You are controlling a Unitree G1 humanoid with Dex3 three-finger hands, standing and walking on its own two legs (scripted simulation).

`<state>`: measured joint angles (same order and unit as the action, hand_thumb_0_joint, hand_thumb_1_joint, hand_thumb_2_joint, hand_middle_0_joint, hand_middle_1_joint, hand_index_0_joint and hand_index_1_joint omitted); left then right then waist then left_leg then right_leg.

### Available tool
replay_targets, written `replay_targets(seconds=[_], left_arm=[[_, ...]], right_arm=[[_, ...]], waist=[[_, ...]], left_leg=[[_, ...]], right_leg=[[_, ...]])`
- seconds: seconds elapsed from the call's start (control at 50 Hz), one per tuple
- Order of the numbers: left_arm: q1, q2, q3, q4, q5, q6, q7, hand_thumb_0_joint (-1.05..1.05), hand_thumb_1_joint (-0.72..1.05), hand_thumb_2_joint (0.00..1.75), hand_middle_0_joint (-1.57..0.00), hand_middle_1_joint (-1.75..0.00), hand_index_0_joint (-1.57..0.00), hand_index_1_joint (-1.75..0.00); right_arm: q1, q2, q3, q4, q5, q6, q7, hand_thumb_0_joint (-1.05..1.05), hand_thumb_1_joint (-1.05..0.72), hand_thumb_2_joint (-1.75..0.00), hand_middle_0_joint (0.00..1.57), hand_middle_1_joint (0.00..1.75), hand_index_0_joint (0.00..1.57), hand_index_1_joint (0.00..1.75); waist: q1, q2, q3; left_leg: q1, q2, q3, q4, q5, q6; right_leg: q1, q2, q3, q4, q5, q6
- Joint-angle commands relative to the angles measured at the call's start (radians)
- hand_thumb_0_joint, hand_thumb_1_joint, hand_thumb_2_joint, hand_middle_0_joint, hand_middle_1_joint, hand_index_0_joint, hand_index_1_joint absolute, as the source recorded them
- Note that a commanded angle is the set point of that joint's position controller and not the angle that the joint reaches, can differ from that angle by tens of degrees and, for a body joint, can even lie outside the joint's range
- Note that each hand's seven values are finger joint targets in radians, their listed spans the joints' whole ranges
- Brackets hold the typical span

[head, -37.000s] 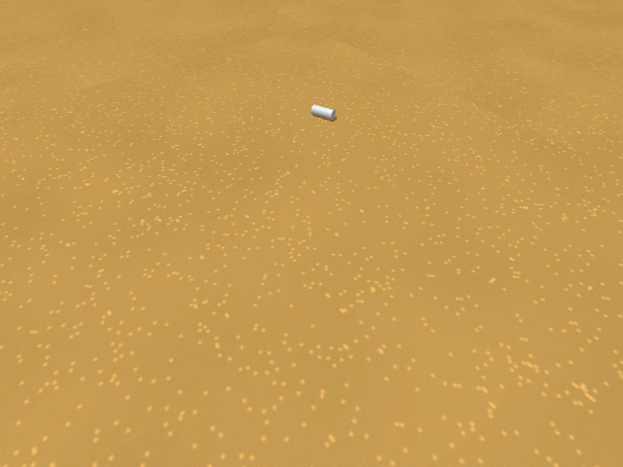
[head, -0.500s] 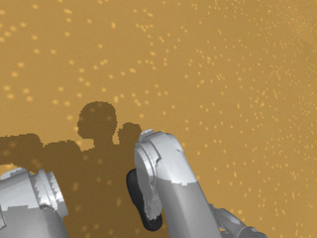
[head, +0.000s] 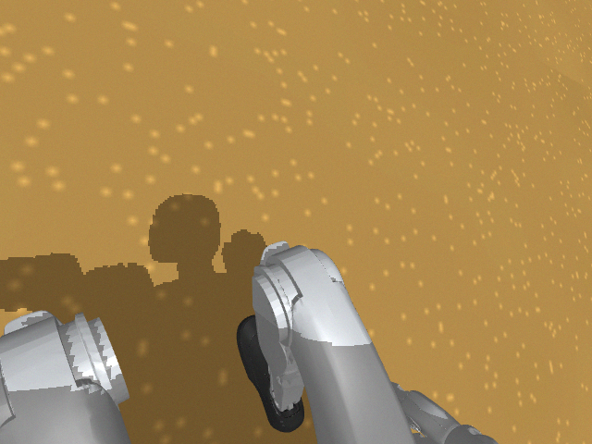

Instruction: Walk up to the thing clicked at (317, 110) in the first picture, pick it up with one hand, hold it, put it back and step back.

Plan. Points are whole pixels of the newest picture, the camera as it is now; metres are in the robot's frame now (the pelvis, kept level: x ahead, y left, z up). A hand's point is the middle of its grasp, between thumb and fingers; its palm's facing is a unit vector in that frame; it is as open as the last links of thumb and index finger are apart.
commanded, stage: withdraw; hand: left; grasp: from above
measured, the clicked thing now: out of the picture +0.42 +0.35 -0.26
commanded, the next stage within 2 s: home in 0.86 s
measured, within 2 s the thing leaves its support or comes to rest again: neither
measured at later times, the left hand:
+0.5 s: hand out of the picture +0.40 +0.35 -0.06, palm faces -0.48 -0.13 -0.87, open 14.0 cm
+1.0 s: hand out of the picture +0.43 +0.35 -0.14, palm faces -0.31 -0.08 -0.95, open 13.7 cm
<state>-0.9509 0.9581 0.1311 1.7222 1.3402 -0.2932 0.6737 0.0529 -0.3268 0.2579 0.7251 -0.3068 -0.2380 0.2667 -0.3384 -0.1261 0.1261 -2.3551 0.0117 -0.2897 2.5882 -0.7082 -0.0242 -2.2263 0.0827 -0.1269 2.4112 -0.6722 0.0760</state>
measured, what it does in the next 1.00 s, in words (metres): stands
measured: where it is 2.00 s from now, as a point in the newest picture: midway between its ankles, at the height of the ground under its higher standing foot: (204, 435)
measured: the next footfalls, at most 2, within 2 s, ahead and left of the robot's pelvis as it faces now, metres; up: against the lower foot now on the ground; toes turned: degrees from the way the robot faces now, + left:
none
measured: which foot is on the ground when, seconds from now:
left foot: down 0.00-1.00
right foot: down 0.00-1.00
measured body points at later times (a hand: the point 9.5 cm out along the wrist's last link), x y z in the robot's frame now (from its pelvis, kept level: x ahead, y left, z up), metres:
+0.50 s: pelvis +0.00 -0.01 +0.07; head +0.20 +0.06 +0.46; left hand +0.42 +0.36 -0.01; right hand +0.12 -0.26 -0.05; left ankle +0.06 +0.13 -0.26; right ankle +0.12 -0.13 -0.26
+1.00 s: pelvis -0.01 -0.01 +0.02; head +0.21 +0.10 +0.40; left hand +0.44 +0.35 -0.08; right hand +0.08 -0.27 -0.07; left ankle +0.06 +0.13 -0.26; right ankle +0.12 -0.13 -0.26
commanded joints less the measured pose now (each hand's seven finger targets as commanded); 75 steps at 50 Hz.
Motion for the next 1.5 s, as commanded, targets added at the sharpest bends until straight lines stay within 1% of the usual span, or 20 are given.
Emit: replay_targets(seconds=[0.0, 0.1, 0.14, 0.18, 0.28, 0.34, 0.46, 0.54, 0.62, 0.7, 0.74, 0.82, 0.92, 0.98, 1.08, 1.16, 1.22, 1.3, 1.38, 1.48], left_arm=[[-0.29, 0.282, 0.084, -0.226, -0.028, 0.032, 0.069, 0.0, -0.49, 0.96, -0.07, -1.0, -0.09, -0.98], [-0.274, 0.189, 0.067, -0.356, -0.074, 0.111, 0.044, 0.0, -0.49, 0.97, -0.07, -0.99, -0.08, -0.98], [-0.202, 0.21, 0.12, -0.479, -0.112, 0.157, 0.012, 0.0, -0.51, 0.98, -0.07, -0.99, -0.07, -0.98], [-0.17, 0.129, 0.053, -0.534, -0.151, 0.199, -0.049, 0.0, -0.51, 0.98, -0.08, -0.98, -0.08, -0.98], [-0.164, 0.035, -0.038, -0.612, -0.217, 0.264, -0.271, 0.0, -0.51, 0.98, -0.09, -0.97, -0.09, -0.98], [-0.163, -0.105, -0.123, -0.612, -0.278, 0.252, -0.393, 0.0, -0.53, 1.01, -0.08, -0.99, -0.08, -1.0], [-0.11, -0.069, -0.122, -0.589, -0.279, 0.173, -0.531, 0.0, -0.52, 1.01, -0.1, -0.99, -0.08, -1.0], [-0.148, 0.007, -0.062, -0.587, -0.234, 0.068, -0.505, 0.0, -0.52, 1.01, -0.09, -0.99, -0.08, -1.0], [-0.245, 0.073, -0.024, -0.596, -0.149, -0.032, -0.41, 0.0, -0.5, 0.99, -0.1, -0.98, -0.09, -0.98], [-0.292, 0.047, -0.05, -0.449, -0.078, -0.074, -0.305, 0.0, -0.5, 0.99, -0.08, -1.0, -0.08, -0.99], [-0.348, 0.096, -0.02, -0.45, -0.061, -0.087, -0.246, 0.0, -0.48, 0.98, -0.07, -1.0, -0.08, -0.98], [-0.401, 0.124, 0.005, -0.425, -0.012, -0.051, -0.148, 0.0, -0.48, 0.96, -0.09, -0.99, -0.1, -0.98], [-0.444, 0.169, 0.045, -0.451, -0.017, 0.046, -0.089, 0.0, -0.38, 0.95, -0.19, -0.88, -0.2, -0.87], [-0.36, 0.131, 0.041, -0.439, -0.068, 0.115, -0.115, 0.0, -0.39, 0.89, -0.15, -0.93, -0.16, -0.91], [-0.21, 0.074, 0.039, -0.522, -0.182, 0.204, -0.238, 0.0, -0.16, 0.85, -0.23, -0.6, -0.21, -0.62], [-0.034, 0.021, 0.053, -0.733, -0.332, 0.238, -0.379, 0.0, 0.16, 0.82, -0.21, -0.46, -0.19, -0.47], [0.138, -0.11, -0.003, -0.915, -0.467, 0.268, -0.485, 0.0, 0.39, 0.75, -0.18, -0.33, -0.18, -0.33], [0.268, -0.167, 0.01, -1.164, -0.636, 0.283, -0.588, 0.0, 0.71, 0.88, -0.2, -0.3, -0.2, -0.3], [0.353, -0.205, 0.027, -1.378, -0.753, 0.276, -0.622, 0.0, 0.9, 0.9, -0.2, -0.3, -0.2, -0.3], [0.512, -0.28, 0.024, -1.473, -0.834, 0.316, -0.61, 0.0, 0.9, 0.9, -0.2, -0.3, -0.2, -0.3]], right_arm=[[0.167, -0.333, -0.121, 0.007, 0.014, -0.016, 0.004, 0.0, -0.89, -0.9, 0.2, 0.3, 0.2, 0.3], [0.18, -0.302, -0.167, 0.01, 0.038, -0.023, 0.042, 0.0, -0.89, -0.9, 0.2, 0.3, 0.2, 0.3], [0.189, -0.294, -0.204, 0.007, 0.075, 0.002, 0.04, 0.0, -0.89, -0.9, 0.2, 0.3, 0.2, 0.3], [0.186, -0.275, -0.225, 0.009, 0.104, 0.028, 0.045, 0.0, -0.9, -0.9, 0.2, 0.3, 0.2, 0.3], [0.263, -0.26, -0.293, 0.004, 0.179, 0.101, 0.02, 0.0, -0.9, -0.9, 0.2, 0.3, 0.2, 0.3], [0.283, -0.243, -0.303, -0.014, 0.202, 0.137, -0.005, 0.0, -0.9, -0.9, 0.2, 0.3, 0.2, 0.3], [0.263, -0.215, -0.291, -0.068, 0.224, 0.186, -0.078, 0.0, -0.9, -0.9, 0.2, 0.3, 0.2, 0.3], [0.239, -0.202, -0.263, -0.078, 0.214, 0.2, -0.119, 0.0, -0.9, -0.9, 0.2, 0.3, 0.2, 0.3], [0.21, -0.194, -0.236, -0.068, 0.193, 0.212, -0.137, 0.0, -0.9, -0.9, 0.2, 0.3, 0.2, 0.3], [0.215, -0.2, -0.222, -0.053, 0.162, 0.22, -0.141, 0.0, -0.89, -0.9, 0.2, 0.3, 0.2, 0.3], [0.224, -0.218, -0.221, -0.042, 0.145, 0.212, -0.147, 0.0, -0.89, -0.89, 0.2, 0.3, 0.2, 0.3], [0.229, -0.24, -0.231, -0.018, 0.122, 0.195, -0.151, 0.0, -0.89, -0.89, 0.2, 0.3, 0.2, 0.3], [0.242, -0.236, -0.251, 0.006, 0.114, 0.168, -0.141, 0.0, -0.88, -0.89, 0.2, 0.3, 0.2, 0.3], [0.256, -0.234, -0.261, -0.002, 0.124, 0.161, -0.128, 0.0, -0.89, -0.89, 0.2, 0.3, 0.2, 0.3], [0.314, -0.222, -0.298, 0.003, 0.167, 0.165, -0.108, 0.0, -0.89, -0.9, 0.2, 0.3, 0.2, 0.3], [0.318, -0.211, -0.334, -0.055, 0.219, 0.191, -0.101, 0.0, -0.89, -0.9, 0.2, 0.3, 0.2, 0.3], [0.31, -0.183, -0.34, -0.078, 0.256, 0.209, -0.117, 0.0, -0.9, -0.9, 0.2, 0.3, 0.2, 0.3], [0.274, -0.17, -0.351, -0.123, 0.275, 0.216, -0.15, 0.0, -0.9, -0.9, 0.2, 0.3, 0.2, 0.3], [0.216, -0.139, -0.359, -0.169, 0.293, 0.203, -0.182, 0.0, -0.9, -0.9, 0.2, 0.3, 0.2, 0.3], [0.148, -0.118, -0.35, -0.211, 0.312, 0.194, -0.215, 0.0, -0.9, -0.9, 0.2, 0.3, 0.2, 0.3]], waist=[[-0.004, 0.592, -0.682], [0.034, 0.7, -0.779], [0.117, 0.756, -0.913], [0.133, 0.722, -0.928], [0.12, 0.494, -0.87], [0.077, 0.333, -0.769], [0.119, 0.182, -0.685], [0.137, 0.172, -0.686], [0.142, 0.32, -0.75], [0.093, 0.347, -0.711], [0.089, 0.383, -0.751], [0.075, 0.507, -0.808], [0.082, 0.592, -0.897], [0.108, 0.586, -0.94], [0.176, 0.552, -1.02], [0.217, 0.431, -1.087], [0.207, 0.301, -0.982], [0.22, 0.212, -0.913], [0.257, 0.24, -0.898], [0.288, 0.304, -0.831]], left_leg=[[0.566, 0.033, 0.128, -0.31, 0.189, 0.008], [0.618, 0.027, 0.163, -0.325, 0.24, -0.001], [0.668, 0.021, 0.185, -0.357, 0.306, -0.002], [0.638, 0.017, 0.202, -0.391, 0.293, 0.008], [0.556, 0.011, 0.219, -0.438, 0.231, 0.042], [0.505, 0.003, 0.196, -0.48, 0.165, 0.055], [0.43, -0.019, 0.229, -0.499, 0.104, 0.061], [0.416, -0.024, 0.249, -0.467, 0.108, 0.06], [0.489, -0.02, 0.245, -0.457, 0.103, 0.05], [0.471, -0.019, 0.245, -0.425, 0.079, 0.045], [0.506, -0.018, 0.238, -0.418, 0.083, 0.04], [0.613, -0.013, 0.226, -0.428, 0.109, 0.022], [0.654, -0.01, 0.24, -0.421, 0.147, 0.019], [0.679, -0.008, 0.245, -0.435, 0.193, 0.024], [0.72, -0.016, 0.243, -0.512, 0.268, 0.031], [0.737, -0.017, 0.244, -0.578, 0.305, 0.045], [0.698, -0.015, 0.236, -0.64, 0.264, 0.06], [0.702, -0.007, 0.228, -0.696, 0.236, 0.065], [0.782, -0.002, 0.234, -0.788, 0.162, 0.061], [0.922, 0.01, 0.211, -0.952, 0.076, 0.046]], right_leg=[[0.272, 0.022, -0.157, -0.173, 0.236, -0.094], [0.253, 0.017, -0.134, -0.176, 0.283, -0.1], [0.296, 0.015, -0.111, -0.195, 0.321, -0.109], [0.299, 0.014, -0.091, -0.229, 0.313, -0.111], [0.364, 0.011, -0.036, -0.337, 0.265, -0.105], [0.369, 0.002, -0.038, -0.39, 0.204, -0.104], [0.436, -0.016, -0.002, -0.447, 0.116, -0.109], [0.432, -0.022, 0.012, -0.45, 0.092, -0.108], [0.356, -0.022, 0.007, -0.387, 0.094, -0.111], [0.3, -0.016, 0.01, -0.376, 0.046, -0.113], [0.292, -0.019, -0.003, -0.366, 0.042, -0.11], [0.227, -0.027, -0.045, -0.294, 0.093, -0.115], [0.195, -0.033, -0.042, -0.266, 0.149, -0.119], [0.217, -0.037, -0.045, -0.277, 0.203, -0.118], [0.331, -0.038, -0.033, -0.325, 0.255, -0.117], [0.492, -0.032, -0.012, -0.41, 0.289, -0.107], [0.551, -0.029, 0.001, -0.504, 0.277, -0.098], [0.613, -0.033, 0.024, -0.593, 0.256, -0.101], [0.672, -0.045, 0.055, -0.686, 0.183, -0.105], [0.708, -0.055, 0.064, -0.767, 0.111, -0.106]])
